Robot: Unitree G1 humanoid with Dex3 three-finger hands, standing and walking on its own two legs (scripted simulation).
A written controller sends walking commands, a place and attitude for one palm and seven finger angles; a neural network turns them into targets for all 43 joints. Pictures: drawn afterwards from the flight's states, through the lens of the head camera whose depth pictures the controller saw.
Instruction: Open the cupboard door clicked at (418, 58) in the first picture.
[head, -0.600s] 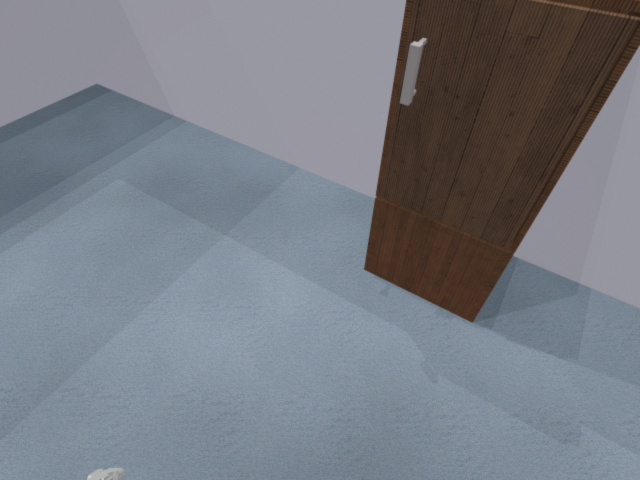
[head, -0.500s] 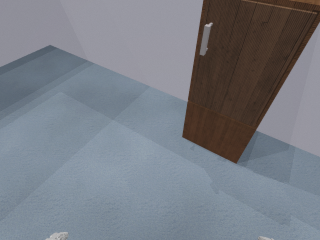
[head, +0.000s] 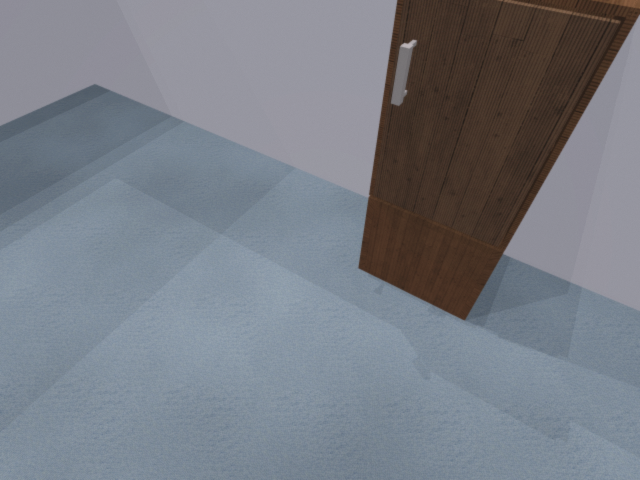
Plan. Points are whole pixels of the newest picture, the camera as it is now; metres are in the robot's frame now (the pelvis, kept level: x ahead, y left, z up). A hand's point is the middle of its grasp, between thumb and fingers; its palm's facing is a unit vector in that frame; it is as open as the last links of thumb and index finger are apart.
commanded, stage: stand and wait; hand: left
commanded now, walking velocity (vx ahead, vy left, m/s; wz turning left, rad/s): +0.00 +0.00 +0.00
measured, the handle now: (404, 72) +0.96 -0.14 +0.07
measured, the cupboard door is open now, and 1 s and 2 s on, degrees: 0 0 0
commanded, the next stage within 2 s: look at it before walking up in 0.22 s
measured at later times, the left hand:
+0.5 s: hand out of the picture +0.08 +0.24 -0.15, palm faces -0.03 -0.94 -0.33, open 7.4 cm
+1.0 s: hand out of the picture +0.08 +0.25 -0.15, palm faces -0.02 -0.94 -0.34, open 7.4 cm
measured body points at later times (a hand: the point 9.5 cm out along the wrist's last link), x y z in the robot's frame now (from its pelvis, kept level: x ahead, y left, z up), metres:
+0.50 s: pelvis +0.00 +0.00 +0.00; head +0.00 +0.00 +0.45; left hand +0.08 +0.29 -0.13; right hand +0.07 -0.29 -0.13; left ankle +0.01 +0.13 -0.74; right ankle +0.01 -0.12 -0.74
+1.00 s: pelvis +0.00 +0.00 +0.00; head +0.01 +0.00 +0.45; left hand +0.08 +0.30 -0.13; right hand +0.09 -0.30 -0.13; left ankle +0.01 +0.13 -0.74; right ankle +0.01 -0.12 -0.74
